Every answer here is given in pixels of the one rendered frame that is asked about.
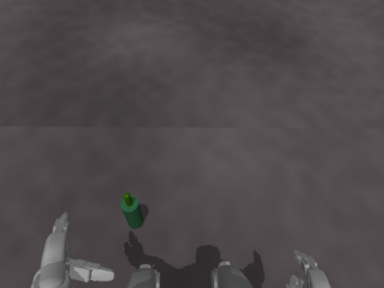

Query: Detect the bottle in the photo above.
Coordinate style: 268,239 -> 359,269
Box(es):
121,193 -> 144,229

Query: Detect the left robot hand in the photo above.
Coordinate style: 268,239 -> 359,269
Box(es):
41,212 -> 115,282

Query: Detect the left robot arm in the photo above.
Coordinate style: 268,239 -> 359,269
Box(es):
31,262 -> 71,288

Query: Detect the right robot hand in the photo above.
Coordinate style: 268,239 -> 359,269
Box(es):
286,250 -> 331,288

